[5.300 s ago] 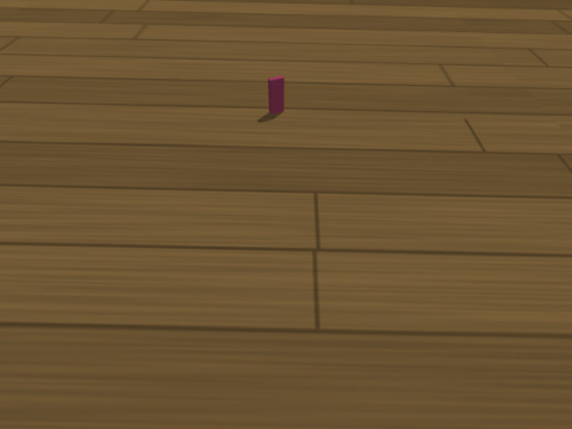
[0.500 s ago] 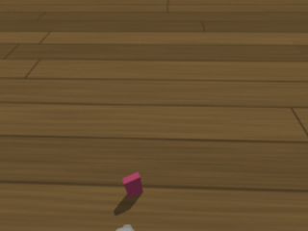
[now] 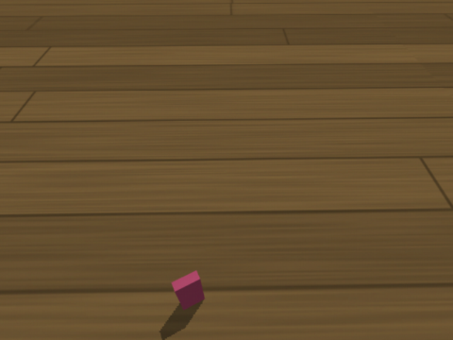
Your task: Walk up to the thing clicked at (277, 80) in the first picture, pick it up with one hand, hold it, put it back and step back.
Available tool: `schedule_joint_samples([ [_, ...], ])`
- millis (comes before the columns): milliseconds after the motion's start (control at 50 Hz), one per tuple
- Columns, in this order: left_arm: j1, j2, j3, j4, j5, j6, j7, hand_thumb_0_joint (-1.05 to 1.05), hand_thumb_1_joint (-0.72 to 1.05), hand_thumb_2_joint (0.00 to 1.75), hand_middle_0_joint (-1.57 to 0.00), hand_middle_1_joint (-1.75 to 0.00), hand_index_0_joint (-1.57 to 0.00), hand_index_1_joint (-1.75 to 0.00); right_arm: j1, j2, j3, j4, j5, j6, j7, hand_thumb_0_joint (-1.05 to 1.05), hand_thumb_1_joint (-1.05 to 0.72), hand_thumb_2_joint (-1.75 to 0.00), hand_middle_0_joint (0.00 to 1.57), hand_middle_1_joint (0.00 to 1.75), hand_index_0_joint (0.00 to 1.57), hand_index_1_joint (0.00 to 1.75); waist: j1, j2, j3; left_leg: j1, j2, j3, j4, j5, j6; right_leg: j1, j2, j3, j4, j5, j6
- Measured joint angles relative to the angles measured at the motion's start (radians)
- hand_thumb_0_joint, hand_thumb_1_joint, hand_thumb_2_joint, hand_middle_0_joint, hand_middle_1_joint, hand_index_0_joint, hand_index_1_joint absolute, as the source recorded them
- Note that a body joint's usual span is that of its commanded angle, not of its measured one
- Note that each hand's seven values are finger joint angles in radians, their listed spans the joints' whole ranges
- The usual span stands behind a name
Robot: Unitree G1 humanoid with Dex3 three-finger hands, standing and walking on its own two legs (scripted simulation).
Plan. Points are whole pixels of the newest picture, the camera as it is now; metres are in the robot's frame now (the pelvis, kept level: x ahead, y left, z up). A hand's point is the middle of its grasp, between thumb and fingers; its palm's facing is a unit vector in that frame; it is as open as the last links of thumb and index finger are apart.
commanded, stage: walk up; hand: left
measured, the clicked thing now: (189, 291) +0.41 +0.16 -0.63
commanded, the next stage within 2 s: stand in 1.22 s
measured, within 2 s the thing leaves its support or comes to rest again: neither
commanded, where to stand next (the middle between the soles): +0.08 -0.01 m, yaw +0 degrees
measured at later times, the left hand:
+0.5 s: hand out of the picture +0.13 +0.25 -0.13, palm faces -0.01 -0.95 -0.32, open 7.4 cm
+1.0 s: hand out of the picture +0.09 +0.26 -0.13, palm faces +0.01 -0.94 -0.33, open 7.4 cm
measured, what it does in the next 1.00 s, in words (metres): stands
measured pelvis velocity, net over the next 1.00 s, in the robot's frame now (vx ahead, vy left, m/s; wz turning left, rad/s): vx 0.03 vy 0.01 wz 0.01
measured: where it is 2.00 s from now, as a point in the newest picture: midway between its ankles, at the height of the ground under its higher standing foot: outside the picture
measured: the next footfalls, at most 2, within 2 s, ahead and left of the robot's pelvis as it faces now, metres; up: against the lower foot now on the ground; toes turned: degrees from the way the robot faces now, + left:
none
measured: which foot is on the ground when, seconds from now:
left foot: down 0.00-1.00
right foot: down 0.00-1.00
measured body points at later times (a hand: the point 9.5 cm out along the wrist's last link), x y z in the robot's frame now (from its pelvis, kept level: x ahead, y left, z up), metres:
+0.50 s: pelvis +0.02 +0.00 +0.03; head +0.03 +0.01 +0.48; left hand +0.13 +0.30 -0.10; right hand +0.11 -0.31 -0.10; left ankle +0.04 +0.13 -0.72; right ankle +0.05 -0.13 -0.72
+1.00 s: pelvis +0.03 +0.01 +0.03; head +0.04 +0.00 +0.48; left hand +0.09 +0.30 -0.10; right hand +0.12 -0.29 -0.11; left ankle +0.04 +0.13 -0.72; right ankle +0.05 -0.13 -0.72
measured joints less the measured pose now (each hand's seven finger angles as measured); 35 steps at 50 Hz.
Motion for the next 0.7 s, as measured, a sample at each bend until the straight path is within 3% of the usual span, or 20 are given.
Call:
schedule_joint_samples([
  [180, -0.084, -0.022, -0.014, 0.063, -0.013, 0.000, -0.009, 0.01, 0.90, 0.90, -0.21, -0.30, -0.20, -0.30, -0.018, 0.024, 0.028, 0.130, -0.010, -0.014, 0.012, 0.01, -0.91, -0.90, 0.20, 0.30, 0.20, 0.30, -0.008, -0.008, -0.024, 0.077, -0.006, 0.004, -0.156, 0.066, -0.012, 0.076, -0.001, -0.002, -0.151, 0.060, 0.007],
  [360, -0.146, -0.024, -0.012, 0.124, -0.023, 0.008, -0.010, 0.01, 0.91, 0.90, -0.21, -0.30, -0.20, -0.30, -0.055, 0.018, 0.023, 0.201, -0.013, -0.021, 0.003, 0.01, -0.91, -0.90, 0.20, 0.30, 0.20, 0.30, -0.012, -0.027, -0.036, 0.148, -0.010, 0.003, -0.268, 0.111, -0.011, 0.150, -0.002, -0.007, -0.266, 0.107, 0.012],
  [700, -0.117, -0.030, -0.006, 0.193, -0.010, 0.012, -0.012, 0.01, 0.91, 0.90, -0.21, -0.30, -0.20, -0.30, -0.101, 0.025, 0.015, 0.223, -0.018, -0.018, 0.005, 0.00, -0.91, -0.90, 0.20, 0.30, 0.20, 0.30, 0.001, -0.022, -0.056, 0.194, -0.012, -0.001, -0.357, 0.151, -0.012, 0.205, 0.000, -0.014, -0.369, 0.152, 0.016],
])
